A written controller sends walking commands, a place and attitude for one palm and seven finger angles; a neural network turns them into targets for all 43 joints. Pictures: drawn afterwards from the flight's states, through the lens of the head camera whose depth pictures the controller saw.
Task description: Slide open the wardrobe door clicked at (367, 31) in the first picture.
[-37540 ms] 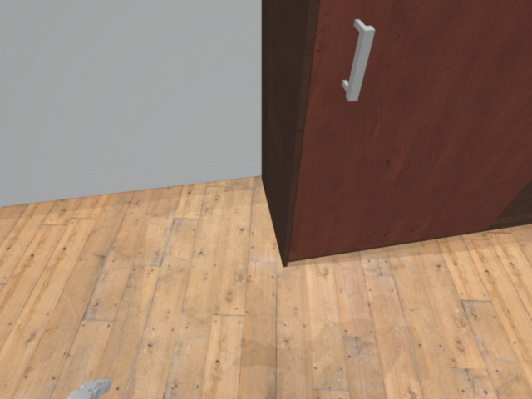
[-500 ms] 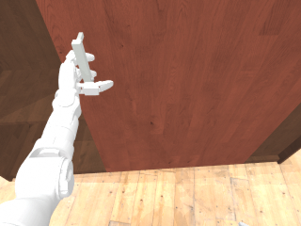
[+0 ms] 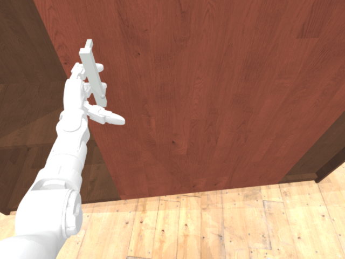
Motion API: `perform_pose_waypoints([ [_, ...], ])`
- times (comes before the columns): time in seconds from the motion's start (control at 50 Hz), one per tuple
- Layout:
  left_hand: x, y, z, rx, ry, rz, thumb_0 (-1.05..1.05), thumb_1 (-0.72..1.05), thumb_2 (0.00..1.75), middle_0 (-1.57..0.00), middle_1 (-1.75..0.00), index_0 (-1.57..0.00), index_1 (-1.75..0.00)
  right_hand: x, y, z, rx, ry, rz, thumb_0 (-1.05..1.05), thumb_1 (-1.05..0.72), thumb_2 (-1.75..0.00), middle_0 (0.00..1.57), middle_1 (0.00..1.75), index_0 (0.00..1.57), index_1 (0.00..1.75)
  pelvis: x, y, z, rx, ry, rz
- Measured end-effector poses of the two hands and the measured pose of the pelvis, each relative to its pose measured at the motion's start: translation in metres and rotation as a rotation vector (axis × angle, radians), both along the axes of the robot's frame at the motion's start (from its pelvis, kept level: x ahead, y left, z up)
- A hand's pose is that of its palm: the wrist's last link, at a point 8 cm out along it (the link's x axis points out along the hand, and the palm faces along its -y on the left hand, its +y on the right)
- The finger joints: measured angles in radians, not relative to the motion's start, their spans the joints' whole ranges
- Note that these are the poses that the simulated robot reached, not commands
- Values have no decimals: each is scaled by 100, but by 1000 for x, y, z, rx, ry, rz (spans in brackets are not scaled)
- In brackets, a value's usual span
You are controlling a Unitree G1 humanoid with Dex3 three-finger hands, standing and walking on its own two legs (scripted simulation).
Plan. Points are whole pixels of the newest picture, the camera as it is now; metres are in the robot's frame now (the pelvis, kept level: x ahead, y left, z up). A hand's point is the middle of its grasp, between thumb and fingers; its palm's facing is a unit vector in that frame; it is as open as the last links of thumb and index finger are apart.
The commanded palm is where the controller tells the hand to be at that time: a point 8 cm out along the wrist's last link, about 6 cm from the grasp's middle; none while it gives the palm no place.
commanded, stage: slip the hand off the handle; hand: left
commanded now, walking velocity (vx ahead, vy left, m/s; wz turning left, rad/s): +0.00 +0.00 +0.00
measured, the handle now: (95, 74) +0.51 +0.18 +0.16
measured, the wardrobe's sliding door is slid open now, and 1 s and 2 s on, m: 0.63 0.63 0.63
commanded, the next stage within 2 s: draw the hand back to the body in 1.26 s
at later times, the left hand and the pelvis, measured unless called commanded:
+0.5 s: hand (69, 98) +0.45 +0.24 +0.14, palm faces +0.18 -0.97 -0.13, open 14.6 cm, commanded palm +0.41 +0.27 +0.14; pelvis +0.04 +0.01 +0.00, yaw +1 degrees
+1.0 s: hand (64, 128) +0.36 +0.22 +0.14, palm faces +0.19 -0.97 -0.14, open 14.7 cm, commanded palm +0.32 +0.26 +0.14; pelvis +0.04 -0.01 +0.00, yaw +1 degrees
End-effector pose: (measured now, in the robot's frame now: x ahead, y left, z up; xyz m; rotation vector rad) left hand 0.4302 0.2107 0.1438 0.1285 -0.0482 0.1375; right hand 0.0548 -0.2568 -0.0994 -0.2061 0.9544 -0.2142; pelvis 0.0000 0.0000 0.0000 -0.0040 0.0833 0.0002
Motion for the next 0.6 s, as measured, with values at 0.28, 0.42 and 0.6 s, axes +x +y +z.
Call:
perform_pose_waypoints([
  [0.28, 6, 37, -2, -8, -2, 3, -2, -55, 20, -34, -119, -30, -117, 80, 14, 14, -7, -73, 43, 1, -91, -90, 20, 30, 21, 29, 34, 10, 2, -9, 16, 4],
  [0.42, -3, 63, -1, 9, 7, 45, -2, -55, 20, -30, -117, -28, -116, 87, 18, 10, 6, -45, 43, 1, -91, -90, 20, 30, 21, 29, 41, 9, 3, -13, 16, 11],
  [0.6, -19, 71, 3, 4, 10, 9, -2, -55, 20, -26, -115, -26, -115, 84, 15, 6, 10, -22, 44, 1, -90, -90, 20, 30, 21, 29, 44, 7, 4, -17, 7, 24],
])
